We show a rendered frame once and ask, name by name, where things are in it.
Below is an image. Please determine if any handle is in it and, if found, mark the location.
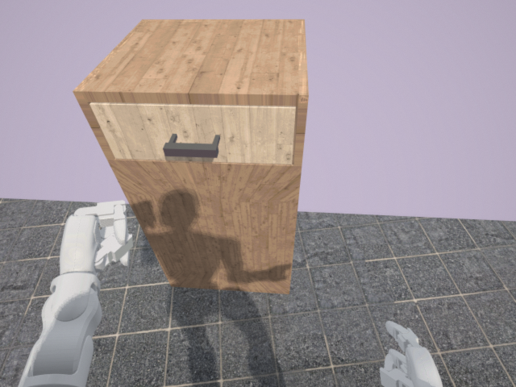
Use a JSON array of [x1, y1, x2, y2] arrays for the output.
[[163, 134, 220, 158]]

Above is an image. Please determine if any left robot forearm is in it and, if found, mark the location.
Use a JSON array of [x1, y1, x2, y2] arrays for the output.
[[18, 272, 102, 387]]

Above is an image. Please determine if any drawer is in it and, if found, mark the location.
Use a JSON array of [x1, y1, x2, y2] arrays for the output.
[[90, 102, 296, 164]]

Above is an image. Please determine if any robot right hand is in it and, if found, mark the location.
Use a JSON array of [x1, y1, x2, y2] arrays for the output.
[[380, 321, 443, 387]]

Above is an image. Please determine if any robot left hand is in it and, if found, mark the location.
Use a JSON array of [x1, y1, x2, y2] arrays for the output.
[[60, 200, 133, 277]]

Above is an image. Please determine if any cabinet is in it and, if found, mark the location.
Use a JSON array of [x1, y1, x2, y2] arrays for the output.
[[73, 19, 309, 294]]

